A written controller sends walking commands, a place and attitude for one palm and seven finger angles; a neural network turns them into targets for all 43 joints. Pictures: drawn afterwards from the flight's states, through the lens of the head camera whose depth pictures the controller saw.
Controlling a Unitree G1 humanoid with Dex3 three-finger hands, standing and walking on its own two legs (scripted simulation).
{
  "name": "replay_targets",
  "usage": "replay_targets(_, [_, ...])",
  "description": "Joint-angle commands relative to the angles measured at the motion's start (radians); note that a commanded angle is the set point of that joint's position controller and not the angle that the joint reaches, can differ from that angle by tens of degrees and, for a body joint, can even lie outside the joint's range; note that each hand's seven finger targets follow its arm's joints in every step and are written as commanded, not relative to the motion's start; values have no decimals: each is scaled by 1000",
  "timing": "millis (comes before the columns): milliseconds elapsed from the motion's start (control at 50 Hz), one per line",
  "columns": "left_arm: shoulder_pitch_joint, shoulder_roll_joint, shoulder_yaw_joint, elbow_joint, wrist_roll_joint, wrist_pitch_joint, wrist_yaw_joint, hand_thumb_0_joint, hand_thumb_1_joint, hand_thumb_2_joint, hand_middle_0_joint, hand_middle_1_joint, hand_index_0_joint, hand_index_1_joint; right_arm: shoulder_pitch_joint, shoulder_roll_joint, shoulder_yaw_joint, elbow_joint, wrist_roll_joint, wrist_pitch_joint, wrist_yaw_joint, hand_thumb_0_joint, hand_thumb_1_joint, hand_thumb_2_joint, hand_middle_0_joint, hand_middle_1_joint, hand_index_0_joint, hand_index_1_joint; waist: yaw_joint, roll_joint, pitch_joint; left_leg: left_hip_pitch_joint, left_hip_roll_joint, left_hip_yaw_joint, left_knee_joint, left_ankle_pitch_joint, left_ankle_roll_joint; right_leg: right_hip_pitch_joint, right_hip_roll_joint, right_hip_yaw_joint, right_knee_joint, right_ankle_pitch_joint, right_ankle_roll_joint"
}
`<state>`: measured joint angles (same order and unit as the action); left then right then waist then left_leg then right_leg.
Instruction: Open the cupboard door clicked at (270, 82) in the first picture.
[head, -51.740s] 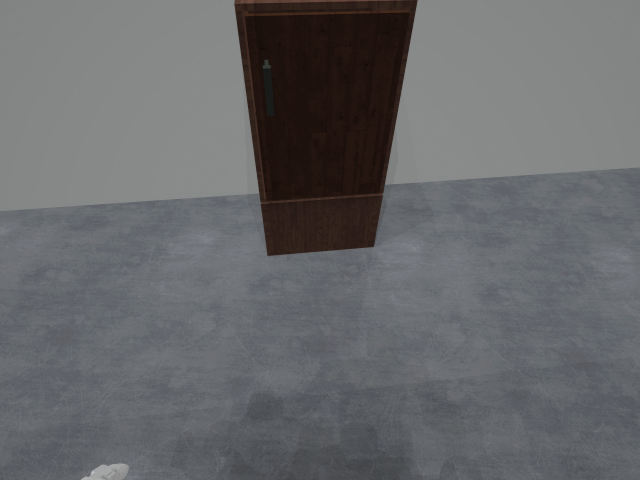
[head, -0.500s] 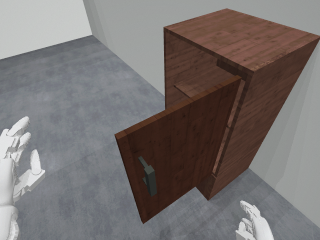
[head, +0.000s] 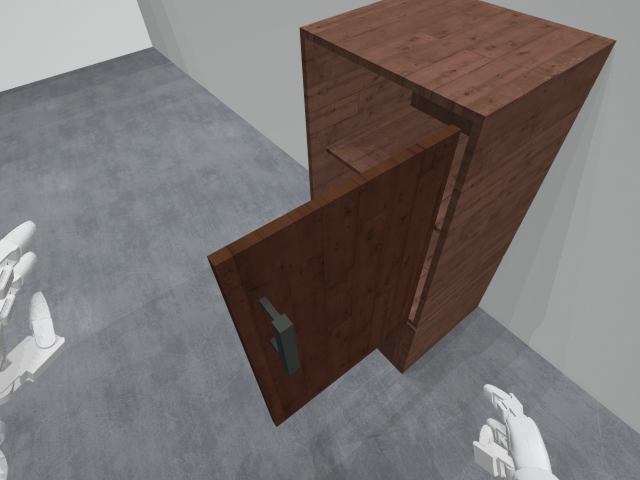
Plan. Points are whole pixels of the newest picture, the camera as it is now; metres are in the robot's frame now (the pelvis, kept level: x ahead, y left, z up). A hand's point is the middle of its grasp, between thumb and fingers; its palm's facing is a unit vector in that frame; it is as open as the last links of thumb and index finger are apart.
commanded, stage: step back with the hand held close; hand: left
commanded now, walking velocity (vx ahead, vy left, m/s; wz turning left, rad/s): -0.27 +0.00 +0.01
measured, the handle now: (279, 336) +0.31 +0.09 -0.02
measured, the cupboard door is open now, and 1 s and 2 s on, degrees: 89 89 89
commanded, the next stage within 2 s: stop stepping back and stand still in 1.08 s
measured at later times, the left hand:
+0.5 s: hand out of the picture +0.11 +0.29 +0.15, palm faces +0.42 -0.75 -0.51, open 7.4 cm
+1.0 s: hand out of the picture +0.04 +0.28 +0.16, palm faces +0.43 -0.77 -0.47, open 7.4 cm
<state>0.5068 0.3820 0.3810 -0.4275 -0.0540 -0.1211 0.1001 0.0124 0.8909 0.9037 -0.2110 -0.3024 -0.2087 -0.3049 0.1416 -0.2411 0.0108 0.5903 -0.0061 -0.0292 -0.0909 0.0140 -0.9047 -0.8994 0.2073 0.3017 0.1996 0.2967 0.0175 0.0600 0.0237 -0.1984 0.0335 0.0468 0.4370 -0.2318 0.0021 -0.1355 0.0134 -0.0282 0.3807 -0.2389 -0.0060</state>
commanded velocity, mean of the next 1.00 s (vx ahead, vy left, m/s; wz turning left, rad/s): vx -0.33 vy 0.00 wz -0.02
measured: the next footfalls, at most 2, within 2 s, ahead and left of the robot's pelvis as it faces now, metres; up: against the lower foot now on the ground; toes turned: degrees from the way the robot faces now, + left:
right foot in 1.00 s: -0.22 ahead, -0.07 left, +0.00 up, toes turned -3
left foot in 1.56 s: -0.23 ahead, +0.14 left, +0.00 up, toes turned +1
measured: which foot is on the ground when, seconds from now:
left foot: down 0.00-1.00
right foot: down 0.00-0.74, up 0.76-0.98, down 1.00-1.00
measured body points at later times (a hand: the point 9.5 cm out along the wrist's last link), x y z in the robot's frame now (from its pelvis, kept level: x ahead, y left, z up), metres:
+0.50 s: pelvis -0.08 +0.02 -0.01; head -0.06 +0.03 +0.44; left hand +0.09 +0.32 +0.18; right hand +0.10 -0.21 -0.09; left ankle +0.00 +0.12 -0.74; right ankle -0.02 -0.11 -0.74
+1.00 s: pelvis -0.16 +0.02 -0.02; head -0.12 +0.04 +0.43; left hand +0.01 +0.32 +0.18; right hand +0.04 -0.20 -0.09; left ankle +0.00 +0.12 -0.74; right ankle -0.25 -0.10 -0.75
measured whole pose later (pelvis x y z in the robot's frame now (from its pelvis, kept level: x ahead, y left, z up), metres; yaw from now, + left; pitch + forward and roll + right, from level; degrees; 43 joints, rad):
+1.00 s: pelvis -0.16 +0.02 -0.02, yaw -1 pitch +4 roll -1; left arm 0.56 0.45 0.47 -0.58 -0.06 -0.22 0.16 0.01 0.89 0.90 -0.21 -0.30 -0.21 -0.30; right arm 0.14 -0.17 0.02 0.63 -0.03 -0.12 -0.05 0.01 -0.90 -0.90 0.21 0.30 0.20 0.30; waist 0.05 -0.03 -0.01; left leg -0.53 0.04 0.07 0.44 0.01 0.02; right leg -0.15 0.05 0.03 0.48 -0.39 -0.05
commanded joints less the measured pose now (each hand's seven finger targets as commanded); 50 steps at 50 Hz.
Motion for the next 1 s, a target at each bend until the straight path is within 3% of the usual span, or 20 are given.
replay_targets(0, [43, 214, 147, -221, -4, -62, 32, 0, 900, 900, -200, -300, -200, -300, -88, -103, -53, -178, 6, -21, -11, 0, -900, -900, 200, 300, 200, 300, 1, -34, -201, 119, 35, -28, 2, 424, 26, -22, -74, 36, 3, 445, 14])
replay_targets(160, [59, 229, 160, -274, -3, -70, 52, 0, 900, 900, -200, -300, -200, -300, -83, -107, -60, -200, 13, -15, -19, 0, -900, -900, 200, 300, 200, 300, 2, 23, -188, 25, 54, -55, -27, 346, 28, -28, -55, 40, 51, 337, 16])
replay_targets(320, [30, 211, 160, -276, 18, -108, 66, 0, 900, 900, -200, -300, -200, -300, -65, -122, -60, -198, 13, -52, -14, 0, -900, -900, 200, 300, 200, 300, -10, 29, -76, -266, 80, -119, -129, -219, 63, -7, -34, 72, 64, 4, 16])
replay_targets(460, [8, 205, 176, -298, 42, -141, 75, 0, 900, 900, -200, -300, -200, -300, -51, -120, -64, -187, 5, -99, -15, 0, -900, -900, 200, 300, 200, 300, -6, 76, -73, -416, 111, -177, -168, -400, 86, 60, 3, 71, 154, -73, 17])
replay_targets(540, [3, 229, 193, -311, 38, -154, 78, 0, 900, 900, -200, -300, -200, -300, -30, -117, -69, -161, -4, -117, -10, 0, -900, -900, 200, 300, 200, 300, -16, -32, -73, -290, 45, -123, -9, -341, 56, -122, -54, 180, 14, -183, -15])
replay_targets(580, [-16, 215, 166, -305, 31, -155, 89, 0, 900, 900, -200, -300, -200, -300, -14, -105, -65, -134, -3, -117, -6, 0, -900, -900, 200, 300, 200, 300, -24, -111, -69, -127, -6, -74, 152, -218, 20, -321, -129, 234, -85, -239, -54])
replay_targets(620, [-34, 221, 157, -301, 26, -152, 99, 0, 900, 900, -200, -300, -200, -300, -8, -95, -64, -110, -2, -114, -2, 0, -900, -900, 200, 300, 200, 300, -32, -159, -94, -32, -31, -48, 227, -127, 4, -395, -173, 227, -99, -161, -71])
replay_targets(640, [-38, 227, 161, -301, 24, -151, 103, 0, 900, 900, -200, -300, -200, -300, -15, -101, -67, -102, -2, -110, -4, 0, -900, -900, 200, 300, 200, 300, -34, -125, -95, -22, -25, -60, 202, -114, 3, -396, -166, 205, -77, -124, -70])
replay_targets(680, [-29, 235, 171, -313, 22, -153, 103, 0, 900, 900, -200, -300, -200, -300, -37, -106, -64, -114, 2, -108, -10, 0, -900, -900, 200, 300, 200, 300, -29, -49, -84, -91, 30, -132, 54, -177, 25, -345, -92, 144, -1, -144, -24])
replay_targets(700, [-30, 239, 182, -332, 23, -158, 100, 0, 900, 900, -200, -300, -200, -300, -53, -118, -62, -127, 3, -112, -13, 0, -900, -900, 200, 300, 200, 300, -24, 45, -74, -212, 89, -207, -72, -278, 50, -251, -34, 107, 94, -169, 2])
replay_targets(720, [-18, 236, 206, -341, 32, -165, 95, 0, 900, 900, -200, -300, -200, -300, -71, -132, -64, -138, -1, -121, -16, 0, -900, -900, 200, 300, 200, 300, -14, 180, -89, -414, 189, -329, -251, -456, 95, -48, 46, 54, 296, -132, 28])
replay_targets(740, [-18, 248, 227, -339, 42, -172, 91, 0, 900, 900, -200, -300, -200, -300, -91, -133, -70, -141, -6, -125, -19, 0, -900, -900, 200, 300, 200, 300, -3, 258, -108, -543, 276, -442, -363, -565, 146, 88, 93, 37, 502, -94, 33])
replay_targets(760, [-9, 246, 231, -342, 39, -171, 85, 0, 900, 900, -200, -300, -200, -300, -70, -110, -76, -136, -13, -130, -14, 0, -900, -900, 200, 300, 200, 300, -5, 202, -142, -480, 296, -443, -353, -478, 160, 49, 91, 62, 605, -140, 23])
replay_targets(780, [-2, 244, 225, -344, 35, -171, 80, 0, 900, 900, -200, -300, -200, -300, -73, -106, -81, -132, -13, -138, -3, 0, -900, -900, 200, 300, 200, 300, -5, 130, -153, -415, 293, -412, -312, -407, 167, -5, 92, 77, 637, -193, 15])
replay_targets(800, [25, 236, 225, -324, 29, -167, 79, 0, 900, 900, -200, -300, -200, -300, -70, -108, -85, -126, -13, -143, 7, 0, -900, -900, 200, 300, 200, 300, -2, 122, -145, -382, 277, -366, -288, -363, 162, -37, 86, 73, 629, -225, 7])
replay_targets(840, [53, 208, 192, -324, 11, -160, 80, 0, 900, 900, -200, -300, -200, -300, -71, -97, -80, -113, -13, -153, 17, 0, -900, -900, 200, 300, 200, 300, 0, 179, -139, -267, 235, -282, -264, -254, 134, -86, 67, 44, 507, -258, -4])
replay_targets(900, [22, 194, 137, -332, -12, -145, 71, 0, 900, 900, -200, -300, -200, -300, -55, -91, -66, -81, -18, -149, 33, 0, -900, -900, 200, 300, 200, 300, -5, 162, -150, -141, 193, -215, -264, -163, 56, -82, 65, 11, 169, -282, -29])
replay_targets(920, [3, 205, 137, -331, -14, -150, 65, 0, 900, 900, -200, -300, -200, -300, -54, -88, -66, -75, -17, -141, 36, 0, -900, -900, 200, 300, 200, 300, -5, 119, -149, -93, 167, -174, -184, -89, 23, -98, 24, 49, -8, -209, -48])
replay_targets(960, [-42, 257, 149, -343, -10, -162, 65, 0, 900, 900, -200, -300, -200, -300, -48, -65, -53, -66, -15, -114, 34, 0, -900, -900, 200, 300, 200, 300, -20, -112, -170, 51, 54, -63, 124, 45, -26, -254, -196, 298, -162, 38, -116])
replay_targets(980, [-97, 315, 187, -340, 0, -175, 76, 0, 900, 900, -200, -300, -200, -300, -67, -63, -41, -62, -24, -118, 26, 0, -900, -900, 200, 300, 200, 300, -17, -143, -159, 74, 20, -21, 230, 14, -40, -333, -274, 299, -173, 180, -122])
